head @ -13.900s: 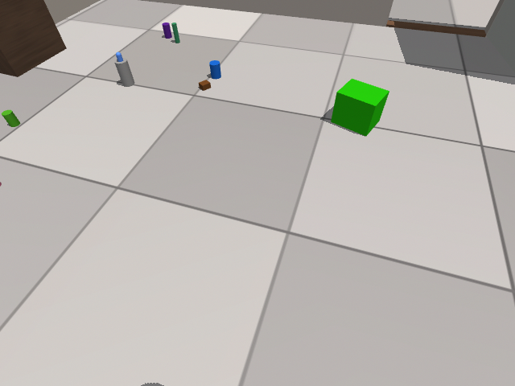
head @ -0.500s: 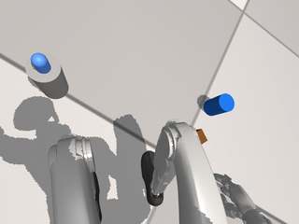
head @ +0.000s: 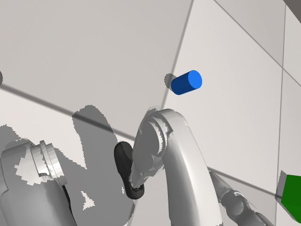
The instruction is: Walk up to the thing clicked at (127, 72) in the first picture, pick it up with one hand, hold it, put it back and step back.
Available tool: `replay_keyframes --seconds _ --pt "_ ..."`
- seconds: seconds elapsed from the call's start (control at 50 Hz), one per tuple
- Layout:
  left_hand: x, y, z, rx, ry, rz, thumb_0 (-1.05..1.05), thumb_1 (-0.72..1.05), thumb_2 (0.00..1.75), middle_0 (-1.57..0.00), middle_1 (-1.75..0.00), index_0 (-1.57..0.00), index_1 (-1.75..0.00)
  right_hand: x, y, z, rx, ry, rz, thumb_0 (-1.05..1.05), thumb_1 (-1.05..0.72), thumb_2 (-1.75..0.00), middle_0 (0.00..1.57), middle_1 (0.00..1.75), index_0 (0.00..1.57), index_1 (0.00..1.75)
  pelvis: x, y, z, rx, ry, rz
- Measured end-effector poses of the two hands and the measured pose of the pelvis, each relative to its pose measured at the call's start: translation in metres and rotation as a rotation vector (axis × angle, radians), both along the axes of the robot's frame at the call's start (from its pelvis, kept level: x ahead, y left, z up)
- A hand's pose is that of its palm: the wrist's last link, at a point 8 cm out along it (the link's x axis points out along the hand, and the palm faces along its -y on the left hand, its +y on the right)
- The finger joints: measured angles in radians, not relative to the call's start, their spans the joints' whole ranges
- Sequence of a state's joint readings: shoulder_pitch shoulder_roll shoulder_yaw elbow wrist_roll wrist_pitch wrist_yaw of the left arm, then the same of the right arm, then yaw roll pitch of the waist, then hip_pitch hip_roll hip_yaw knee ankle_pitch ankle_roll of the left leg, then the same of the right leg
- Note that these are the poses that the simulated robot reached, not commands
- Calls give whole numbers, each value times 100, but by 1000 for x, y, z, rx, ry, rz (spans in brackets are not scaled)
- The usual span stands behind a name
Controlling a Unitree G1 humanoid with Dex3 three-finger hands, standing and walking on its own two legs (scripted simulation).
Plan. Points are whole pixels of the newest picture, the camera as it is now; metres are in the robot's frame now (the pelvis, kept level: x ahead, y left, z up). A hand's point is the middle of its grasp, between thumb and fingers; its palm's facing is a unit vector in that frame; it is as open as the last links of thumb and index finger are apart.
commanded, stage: close in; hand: left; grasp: from the side
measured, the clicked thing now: out of the picture +0.51 +0.28 -0.19
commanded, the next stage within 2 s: close in 0.68 s
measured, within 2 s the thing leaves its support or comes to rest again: leaves its support in 1.82 s
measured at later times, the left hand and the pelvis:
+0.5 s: hand out of the picture +0.48 +0.30 -0.17, palm faces +0.31 -0.95 +0.03, open 17.7 cm; pelvis +0.00 +0.00 -0.01, yaw -2 degrees
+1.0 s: hand out of the picture +0.49 +0.29 -0.17, palm faces +0.33 -0.95 +0.00, open 16.2 cm; pelvis +0.00 +0.00 -0.01, yaw -3 degrees
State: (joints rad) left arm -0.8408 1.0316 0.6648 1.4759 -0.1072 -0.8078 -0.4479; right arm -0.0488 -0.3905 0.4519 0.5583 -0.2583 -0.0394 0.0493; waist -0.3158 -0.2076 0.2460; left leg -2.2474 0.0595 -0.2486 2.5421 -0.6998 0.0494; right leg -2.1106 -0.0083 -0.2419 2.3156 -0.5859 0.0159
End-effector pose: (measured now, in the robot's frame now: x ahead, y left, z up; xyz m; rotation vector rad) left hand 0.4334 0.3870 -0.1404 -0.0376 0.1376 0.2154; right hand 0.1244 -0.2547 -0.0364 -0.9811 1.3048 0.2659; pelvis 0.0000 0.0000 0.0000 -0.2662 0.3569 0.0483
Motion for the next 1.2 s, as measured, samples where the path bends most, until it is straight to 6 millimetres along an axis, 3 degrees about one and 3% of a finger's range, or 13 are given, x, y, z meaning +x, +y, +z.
replay_keyframes --seconds 0.12,0.34,0.6,0.82,1.2 --pt "8 -23 -16 -33 -54 68 -2 -59 3 -6 -8 -6 -8 -2 4 -1 -15 -2 37 0 -94 -91 21 30 21 30 -3 1 -8 -16 -51 -16" --pt "8 -27 -24 51 -42 64 -2 -61 3 -5 -7 -5 -7 -10 4 -1 -59 73 70 0 -94 -91 21 30 21 30 -3 4 -12 -36 -66 -23" --pt "11 -48 -36 23 -79 74 -2 -61 7 -5 -8 -5 -8 11 11 5 -94 72 125 0 -93 -91 21 30 21 30 0 4 -11 -60 -76 -23" --pt "10 -48 -35 55 -61 80 -2 -60 10 -5 -8 -5 -8 17 13 1 -85 89 136 0 -92 -91 21 30 20 29 -1 5 -8 -62 -66 -21" --pt "20 -47 -32 68 -69 101 -1 -22 39 -38 -38 -38 -38 3 14 6 -101 132 108 0 -89 -90 21 30 21 29 -1 6 -5 -75 -57 -27"
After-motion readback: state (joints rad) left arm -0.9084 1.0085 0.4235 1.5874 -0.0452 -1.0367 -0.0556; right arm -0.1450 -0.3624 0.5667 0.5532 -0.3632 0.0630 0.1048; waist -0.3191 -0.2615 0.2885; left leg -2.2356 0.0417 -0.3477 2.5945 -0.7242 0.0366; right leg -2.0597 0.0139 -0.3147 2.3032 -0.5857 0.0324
